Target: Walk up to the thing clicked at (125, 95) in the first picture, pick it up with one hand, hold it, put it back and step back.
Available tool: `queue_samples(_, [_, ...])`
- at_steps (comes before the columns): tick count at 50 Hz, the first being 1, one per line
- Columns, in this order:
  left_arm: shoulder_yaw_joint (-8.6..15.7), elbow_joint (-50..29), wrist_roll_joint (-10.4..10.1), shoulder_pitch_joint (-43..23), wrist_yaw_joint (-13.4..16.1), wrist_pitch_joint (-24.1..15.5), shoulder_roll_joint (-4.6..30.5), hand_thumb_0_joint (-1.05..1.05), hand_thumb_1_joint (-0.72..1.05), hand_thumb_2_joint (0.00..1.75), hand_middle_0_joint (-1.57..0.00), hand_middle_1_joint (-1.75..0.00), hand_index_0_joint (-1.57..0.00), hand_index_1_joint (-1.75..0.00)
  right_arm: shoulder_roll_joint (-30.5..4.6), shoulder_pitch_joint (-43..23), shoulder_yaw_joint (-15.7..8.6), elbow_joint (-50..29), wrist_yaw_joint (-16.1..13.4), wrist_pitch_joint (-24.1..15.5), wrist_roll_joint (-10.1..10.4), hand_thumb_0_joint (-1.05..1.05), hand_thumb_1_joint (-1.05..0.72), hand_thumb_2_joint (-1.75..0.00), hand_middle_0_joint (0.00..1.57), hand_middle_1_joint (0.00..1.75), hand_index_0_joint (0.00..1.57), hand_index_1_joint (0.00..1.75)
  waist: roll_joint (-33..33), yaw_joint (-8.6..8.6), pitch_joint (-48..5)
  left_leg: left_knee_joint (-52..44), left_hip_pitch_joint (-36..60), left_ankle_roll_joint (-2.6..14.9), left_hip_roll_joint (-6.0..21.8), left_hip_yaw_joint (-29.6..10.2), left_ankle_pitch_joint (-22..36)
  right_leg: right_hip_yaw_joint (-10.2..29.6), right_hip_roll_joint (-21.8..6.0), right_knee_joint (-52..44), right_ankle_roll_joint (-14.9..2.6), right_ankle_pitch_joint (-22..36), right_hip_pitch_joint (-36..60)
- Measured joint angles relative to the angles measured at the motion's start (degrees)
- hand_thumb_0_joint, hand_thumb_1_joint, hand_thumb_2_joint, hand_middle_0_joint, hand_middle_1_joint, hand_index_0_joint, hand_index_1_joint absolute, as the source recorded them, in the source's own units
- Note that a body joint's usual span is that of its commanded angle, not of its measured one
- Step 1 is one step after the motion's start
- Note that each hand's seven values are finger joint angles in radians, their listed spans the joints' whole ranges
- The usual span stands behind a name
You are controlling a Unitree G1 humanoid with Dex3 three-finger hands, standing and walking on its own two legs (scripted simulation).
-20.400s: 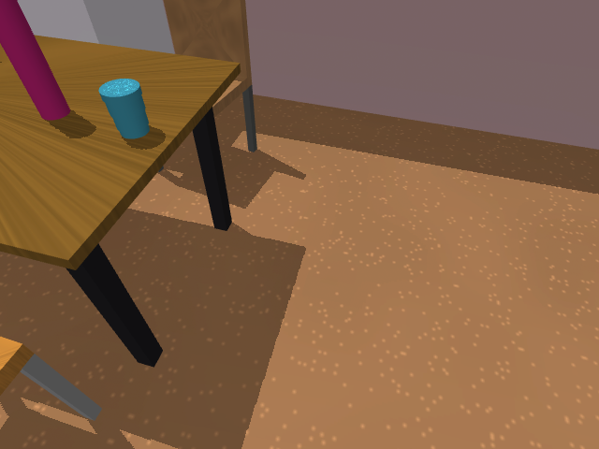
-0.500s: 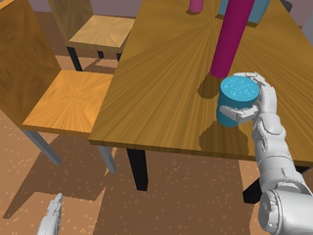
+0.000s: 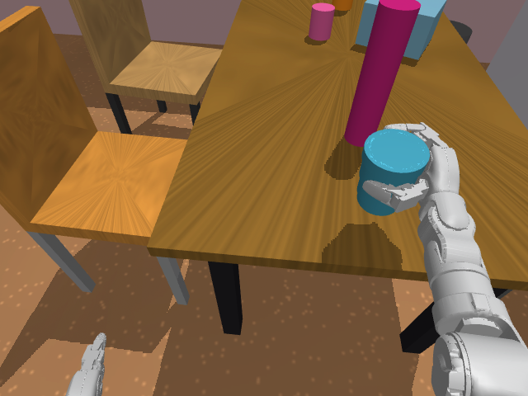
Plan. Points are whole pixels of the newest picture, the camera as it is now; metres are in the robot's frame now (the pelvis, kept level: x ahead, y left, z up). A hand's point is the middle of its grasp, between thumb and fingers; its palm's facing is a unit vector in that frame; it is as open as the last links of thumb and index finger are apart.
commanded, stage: lift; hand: right
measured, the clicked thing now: (386, 176) +0.44 -0.17 +0.11
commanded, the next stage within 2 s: hold in 1.12 s
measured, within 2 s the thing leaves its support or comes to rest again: neither
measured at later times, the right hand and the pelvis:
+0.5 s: hand (423, 171) +0.37 -0.17 +0.19, palm faces +0.12 +0.99 -0.02, open 11.5 cm; pelvis -0.01 +0.01 +0.01, yaw -1 degrees
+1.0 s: hand (444, 168) +0.34 -0.17 +0.23, palm faces +0.12 +0.99 -0.03, open 11.6 cm; pelvis -0.01 +0.01 +0.01, yaw -2 degrees
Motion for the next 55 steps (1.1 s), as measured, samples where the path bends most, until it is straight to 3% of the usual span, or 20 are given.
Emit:
queue_samples(5, [0.59,1.29,-0.39,-0.19,0.12,0.59,0.06,-0.01,-0.52,0.05,-0.05,-0.06,-0.05,-0.05,0.83,1.94,1.15,-5.38,-0.38,2.33,0.57,0.02,0.55,-1.06,0.68,0.96,0.61,1.01,-0.18,-1.06,-0.20,-1.10,1.99,-0.01,0.16,0.03,0.22,-0.04,0.17,-1.22,0.03,0.29,2.04])
queue_samples(12, [1.12,2.29,-0.81,-0.33,-0.01,1.08,0.34,-0.01,-0.51,0.05,-0.04,-0.06,-0.05,-0.05,1.66,5.68,2.36,-13.96,-0.21,8.69,1.45,0.02,0.55,-1.06,0.69,0.96,0.61,1.01,-0.99,-2.28,-0.40,-2.92,5.32,0.07,0.29,0.20,0.80,0.02,0.33,-3.10,0.12,0.95,5.35])
queue_samples(25, [1.59,3.26,-1.31,-0.20,0.24,0.07,1.22,-0.01,-0.51,0.04,-0.04,-0.05,-0.05,-0.04,2.10,11.49,2.42,-27.77,-0.15,18.97,3.32,0.02,0.55,-1.06,0.69,0.96,0.61,1.01,-1.79,-3.57,1.00,-4.62,9.11,0.33,0.71,0.89,1.80,0.58,0.87,-6.14,0.31,2.94,9.46])
queue_samples(41, [1.05,7.70,-1.20,-2.11,0.33,-2.10,1.16,-0.01,-0.52,0.05,-0.04,-0.05,-0.04,-0.04,1.76,13.26,1.58,-36.10,0.13,27.66,4.15,0.02,0.55,-1.06,0.69,0.96,0.61,1.01,-2.59,-4.01,1.13,-5.82,11.85,0.72,0.65,1.45,2.46,1.08,0.91,-8.11,0.66,4.19,12.37])
queue_samples(55, [1.28,8.67,-1.37,-2.09,0.07,-3.70,1.80,-0.02,-0.53,0.05,-0.04,-0.05,-0.04,-0.04,1.48,14.42,0.46,-41.94,0.80,32.92,4.88,0.02,0.55,-1.06,0.68,0.96,0.61,1.01,-2.82,-4.40,1.24,-6.62,12.91,0.85,0.70,1.82,2.55,1.41,0.99,-8.91,0.78,4.40,13.28])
